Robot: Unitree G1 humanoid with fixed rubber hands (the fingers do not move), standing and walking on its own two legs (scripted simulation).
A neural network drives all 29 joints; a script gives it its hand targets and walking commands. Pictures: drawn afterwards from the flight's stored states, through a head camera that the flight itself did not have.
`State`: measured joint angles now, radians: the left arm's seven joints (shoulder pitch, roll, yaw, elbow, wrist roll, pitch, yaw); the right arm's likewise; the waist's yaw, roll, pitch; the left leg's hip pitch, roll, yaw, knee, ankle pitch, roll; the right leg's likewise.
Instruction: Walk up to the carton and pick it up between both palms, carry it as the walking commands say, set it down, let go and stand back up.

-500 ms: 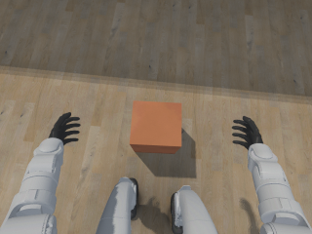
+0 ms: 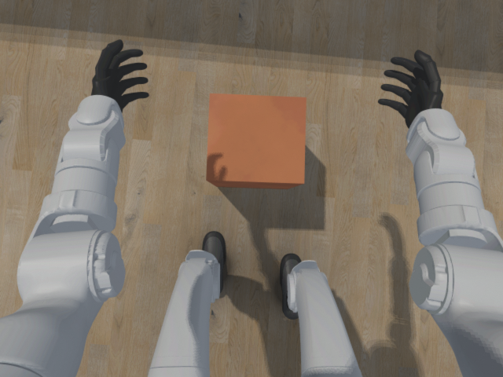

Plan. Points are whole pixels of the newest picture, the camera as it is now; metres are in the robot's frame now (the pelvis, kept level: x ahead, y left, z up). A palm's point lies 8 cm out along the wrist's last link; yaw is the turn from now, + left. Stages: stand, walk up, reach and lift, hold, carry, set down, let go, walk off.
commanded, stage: reach and lift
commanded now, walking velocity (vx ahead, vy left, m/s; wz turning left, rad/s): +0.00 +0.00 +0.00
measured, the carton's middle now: (254, 148) +0.49 +0.01 -0.52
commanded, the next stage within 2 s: none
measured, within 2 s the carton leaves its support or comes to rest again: neither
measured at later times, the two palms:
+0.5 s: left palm (140, 93) +0.51 +0.21 -0.17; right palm (392, 107) +0.51 -0.21 -0.16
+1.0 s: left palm (167, 118) +0.52 +0.21 -0.33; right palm (351, 128) +0.51 -0.20 -0.33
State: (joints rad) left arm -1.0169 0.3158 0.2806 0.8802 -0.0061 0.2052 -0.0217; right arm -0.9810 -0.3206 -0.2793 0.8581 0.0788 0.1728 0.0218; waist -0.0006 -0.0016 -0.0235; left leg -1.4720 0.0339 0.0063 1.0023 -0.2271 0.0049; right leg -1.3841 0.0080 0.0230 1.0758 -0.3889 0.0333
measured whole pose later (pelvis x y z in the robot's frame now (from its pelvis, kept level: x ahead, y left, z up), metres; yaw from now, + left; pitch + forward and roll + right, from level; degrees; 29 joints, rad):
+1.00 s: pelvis -0.03 +0.00 -0.20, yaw -2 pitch +49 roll -2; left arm -1.33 0.38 0.27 0.98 -0.07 0.16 0.05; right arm -1.29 -0.34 -0.21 0.91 0.13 0.15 -0.07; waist 0.01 -0.01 0.05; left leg -2.21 0.01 -0.04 1.78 -0.43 -0.02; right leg -2.10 0.05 0.03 1.87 -0.62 0.05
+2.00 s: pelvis -0.05 +0.00 -0.29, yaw -3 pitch +38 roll +0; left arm -1.53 0.45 0.14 1.22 -0.23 0.05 0.07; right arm -1.52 -0.39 -0.04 1.12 0.24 0.09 -0.11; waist 0.03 -0.02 0.37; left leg -2.32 0.03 -0.05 2.11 -0.46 -0.03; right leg -2.23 0.06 0.03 2.20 -0.64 0.04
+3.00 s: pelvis -0.04 +0.00 -0.30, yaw -4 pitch +37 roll +0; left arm -1.47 0.36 0.24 1.04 -0.11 0.18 0.06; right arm -1.48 -0.25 -0.24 0.98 0.03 0.20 -0.09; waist 0.04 -0.01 0.37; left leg -2.31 0.01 -0.04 2.17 -0.50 -0.04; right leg -2.23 0.09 0.06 2.25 -0.66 0.06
